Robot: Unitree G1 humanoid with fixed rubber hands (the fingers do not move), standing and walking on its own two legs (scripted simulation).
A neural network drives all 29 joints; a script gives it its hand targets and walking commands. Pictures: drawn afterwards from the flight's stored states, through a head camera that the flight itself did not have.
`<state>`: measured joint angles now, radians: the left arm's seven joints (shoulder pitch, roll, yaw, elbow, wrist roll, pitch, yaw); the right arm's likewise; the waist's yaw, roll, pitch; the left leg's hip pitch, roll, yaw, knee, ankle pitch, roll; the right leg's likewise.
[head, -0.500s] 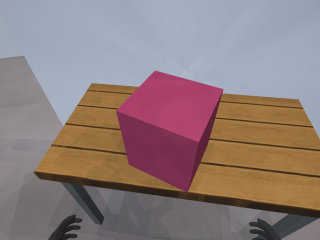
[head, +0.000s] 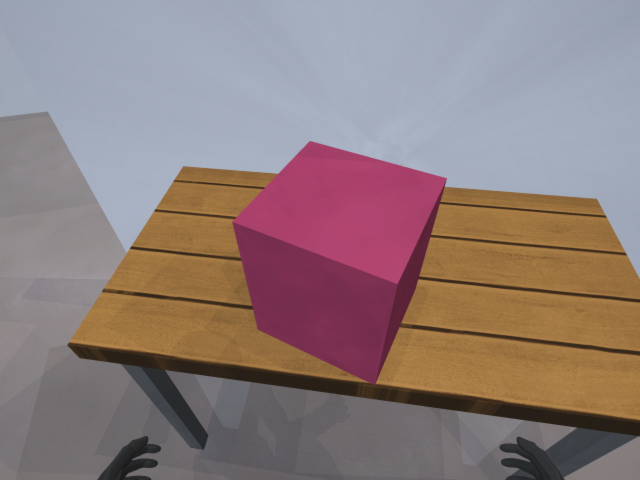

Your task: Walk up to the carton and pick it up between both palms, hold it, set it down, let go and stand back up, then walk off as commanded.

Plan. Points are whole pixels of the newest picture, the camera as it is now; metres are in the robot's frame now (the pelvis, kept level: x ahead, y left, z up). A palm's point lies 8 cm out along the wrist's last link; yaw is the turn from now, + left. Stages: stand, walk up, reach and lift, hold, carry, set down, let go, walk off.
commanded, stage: stand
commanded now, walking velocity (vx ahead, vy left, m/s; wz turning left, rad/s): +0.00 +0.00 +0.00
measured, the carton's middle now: (342, 262) +0.44 +0.00 +0.02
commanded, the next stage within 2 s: walk up in 0.56 s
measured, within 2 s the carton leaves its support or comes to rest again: neither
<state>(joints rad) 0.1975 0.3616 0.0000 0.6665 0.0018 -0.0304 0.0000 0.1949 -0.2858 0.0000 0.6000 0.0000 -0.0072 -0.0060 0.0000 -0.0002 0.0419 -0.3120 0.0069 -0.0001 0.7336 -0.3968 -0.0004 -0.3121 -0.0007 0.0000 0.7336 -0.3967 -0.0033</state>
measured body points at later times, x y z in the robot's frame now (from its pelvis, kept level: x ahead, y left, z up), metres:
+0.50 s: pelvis +0.00 +0.00 +0.00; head +0.00 +0.00 +0.45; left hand +0.14 +0.29 -0.09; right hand +0.16 -0.26 -0.08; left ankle +0.00 +0.12 -0.71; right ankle +0.00 -0.12 -0.71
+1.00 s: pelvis -0.01 +0.00 +0.00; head +0.00 +0.01 +0.45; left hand +0.12 +0.32 -0.09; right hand +0.14 -0.26 -0.08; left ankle +0.00 +0.12 -0.71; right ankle +0.00 -0.12 -0.71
